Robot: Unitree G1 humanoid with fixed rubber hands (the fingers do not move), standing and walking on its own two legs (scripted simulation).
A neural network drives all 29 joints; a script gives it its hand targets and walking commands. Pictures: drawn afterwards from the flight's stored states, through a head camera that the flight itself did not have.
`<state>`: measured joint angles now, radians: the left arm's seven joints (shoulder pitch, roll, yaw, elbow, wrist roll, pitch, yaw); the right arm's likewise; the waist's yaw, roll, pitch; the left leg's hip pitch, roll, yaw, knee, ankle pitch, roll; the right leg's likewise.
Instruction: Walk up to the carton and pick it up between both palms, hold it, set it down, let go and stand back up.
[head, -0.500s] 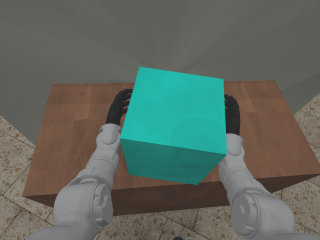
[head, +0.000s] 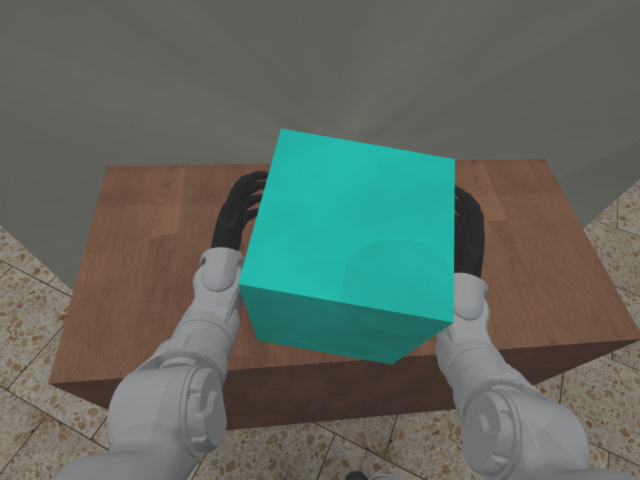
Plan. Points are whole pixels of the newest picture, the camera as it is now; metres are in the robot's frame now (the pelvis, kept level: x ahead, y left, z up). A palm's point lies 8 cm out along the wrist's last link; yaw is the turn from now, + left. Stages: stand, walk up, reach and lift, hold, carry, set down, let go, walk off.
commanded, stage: reach and lift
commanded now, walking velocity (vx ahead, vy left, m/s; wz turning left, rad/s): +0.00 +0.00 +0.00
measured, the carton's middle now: (343, 261) +0.39 -0.04 +0.00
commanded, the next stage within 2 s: none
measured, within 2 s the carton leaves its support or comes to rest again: neither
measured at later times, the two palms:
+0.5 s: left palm (224, 229) +0.41 +0.11 +0.06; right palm (468, 248) +0.36 -0.18 +0.07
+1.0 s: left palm (206, 219) +0.37 +0.12 +0.13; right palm (501, 220) +0.34 -0.18 +0.15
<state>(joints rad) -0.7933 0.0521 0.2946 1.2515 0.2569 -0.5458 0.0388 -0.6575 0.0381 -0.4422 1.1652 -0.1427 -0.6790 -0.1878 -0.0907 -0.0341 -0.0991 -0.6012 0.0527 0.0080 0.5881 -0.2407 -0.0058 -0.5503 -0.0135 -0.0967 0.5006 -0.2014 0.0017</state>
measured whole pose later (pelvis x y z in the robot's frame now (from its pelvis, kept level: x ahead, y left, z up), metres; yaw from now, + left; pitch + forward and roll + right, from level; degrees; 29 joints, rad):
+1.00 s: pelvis -0.03 +0.00 +0.00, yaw +0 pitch +3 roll -2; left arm -0.78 0.09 0.05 1.08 0.01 0.07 0.12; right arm -0.75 -0.05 -0.22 1.05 0.00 0.02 -0.19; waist -0.09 -0.02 -0.21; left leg -0.39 0.05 0.01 0.58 -0.23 -0.01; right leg -0.34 -0.01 -0.10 0.47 -0.18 0.00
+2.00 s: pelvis -0.04 +0.00 +0.01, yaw +1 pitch -1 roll -1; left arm -0.78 0.06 0.17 0.70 0.15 0.43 0.09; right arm -0.86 -0.08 -0.19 0.95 0.07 0.21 -0.17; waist -0.06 -0.02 -0.11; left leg -0.31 0.04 0.01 0.53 -0.20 -0.01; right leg -0.27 -0.02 -0.10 0.47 -0.17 0.00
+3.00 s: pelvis -0.04 +0.00 +0.01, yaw +1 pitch -4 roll -1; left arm -0.78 0.05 0.20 0.57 0.16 0.58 0.07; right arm -0.88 -0.08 -0.17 0.87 0.10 0.33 -0.18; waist -0.06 -0.02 -0.11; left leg -0.26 0.04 0.00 0.53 -0.20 -0.01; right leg -0.21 -0.02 -0.10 0.46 -0.17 0.00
